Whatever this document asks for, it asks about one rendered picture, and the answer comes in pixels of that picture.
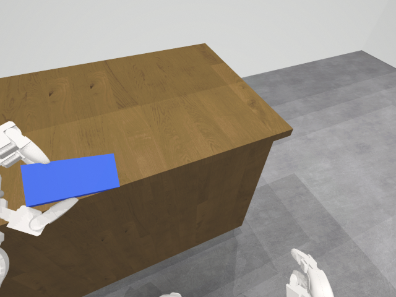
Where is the robot right hand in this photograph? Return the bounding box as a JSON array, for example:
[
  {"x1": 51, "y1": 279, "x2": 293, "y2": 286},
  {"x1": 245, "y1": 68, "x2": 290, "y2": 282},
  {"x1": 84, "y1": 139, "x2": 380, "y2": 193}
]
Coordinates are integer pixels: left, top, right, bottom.
[{"x1": 286, "y1": 249, "x2": 334, "y2": 297}]

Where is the table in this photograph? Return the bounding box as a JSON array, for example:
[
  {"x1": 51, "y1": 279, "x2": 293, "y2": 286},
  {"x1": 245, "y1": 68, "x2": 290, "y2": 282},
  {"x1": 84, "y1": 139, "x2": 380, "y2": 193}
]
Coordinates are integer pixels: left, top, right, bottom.
[{"x1": 0, "y1": 43, "x2": 293, "y2": 297}]

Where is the sponge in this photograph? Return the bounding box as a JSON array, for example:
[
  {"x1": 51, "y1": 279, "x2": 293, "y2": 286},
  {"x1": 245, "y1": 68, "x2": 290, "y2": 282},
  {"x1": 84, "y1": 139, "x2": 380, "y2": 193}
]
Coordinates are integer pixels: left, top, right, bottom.
[{"x1": 20, "y1": 153, "x2": 120, "y2": 207}]

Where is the robot left hand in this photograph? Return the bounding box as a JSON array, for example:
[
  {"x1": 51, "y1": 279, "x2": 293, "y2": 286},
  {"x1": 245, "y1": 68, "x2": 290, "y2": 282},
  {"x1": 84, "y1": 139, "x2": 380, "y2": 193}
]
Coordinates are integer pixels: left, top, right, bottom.
[{"x1": 0, "y1": 121, "x2": 78, "y2": 236}]

